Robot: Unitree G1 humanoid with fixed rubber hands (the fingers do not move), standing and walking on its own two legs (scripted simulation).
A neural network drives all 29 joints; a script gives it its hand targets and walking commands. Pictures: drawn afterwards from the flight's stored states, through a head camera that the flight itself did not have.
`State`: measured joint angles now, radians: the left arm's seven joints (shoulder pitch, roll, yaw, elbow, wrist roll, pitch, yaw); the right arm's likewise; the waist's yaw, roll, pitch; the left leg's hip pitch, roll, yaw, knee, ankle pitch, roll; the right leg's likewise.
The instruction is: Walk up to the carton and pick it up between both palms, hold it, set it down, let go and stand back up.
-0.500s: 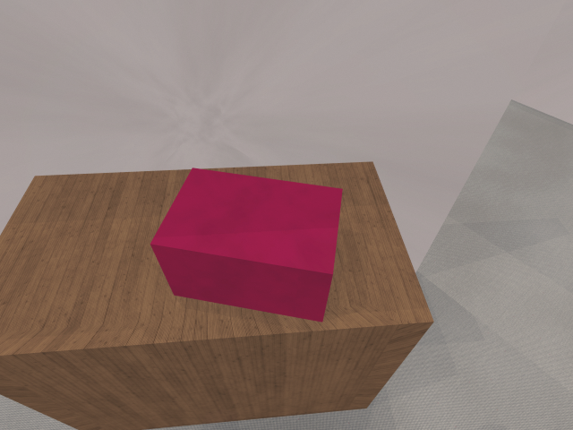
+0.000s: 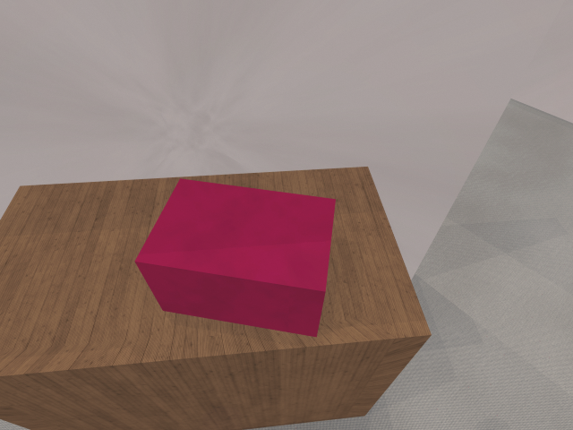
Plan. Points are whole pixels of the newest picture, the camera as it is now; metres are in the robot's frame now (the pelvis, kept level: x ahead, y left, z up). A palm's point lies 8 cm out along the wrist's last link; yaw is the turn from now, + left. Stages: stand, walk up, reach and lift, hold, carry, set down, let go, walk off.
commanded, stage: stand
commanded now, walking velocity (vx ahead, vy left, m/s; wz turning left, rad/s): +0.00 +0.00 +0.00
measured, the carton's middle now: (247, 256) +0.41 +0.06 -0.05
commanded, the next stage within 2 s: none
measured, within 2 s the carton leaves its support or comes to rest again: neither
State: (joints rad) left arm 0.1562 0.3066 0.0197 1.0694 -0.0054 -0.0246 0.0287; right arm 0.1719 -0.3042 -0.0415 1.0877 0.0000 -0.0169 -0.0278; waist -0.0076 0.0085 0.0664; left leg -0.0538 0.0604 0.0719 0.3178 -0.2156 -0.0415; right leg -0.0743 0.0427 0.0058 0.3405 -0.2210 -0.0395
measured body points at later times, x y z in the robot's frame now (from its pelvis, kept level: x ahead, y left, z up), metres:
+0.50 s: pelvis +0.01 -0.01 +0.00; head +0.03 -0.01 +0.45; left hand +0.07 +0.28 -0.14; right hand +0.06 -0.30 -0.14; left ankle -0.03 +0.14 -0.75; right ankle -0.02 -0.09 -0.75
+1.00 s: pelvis +0.01 -0.01 +0.00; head +0.02 -0.01 +0.45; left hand +0.06 +0.28 -0.14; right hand +0.05 -0.29 -0.14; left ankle -0.03 +0.14 -0.75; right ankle -0.02 -0.09 -0.75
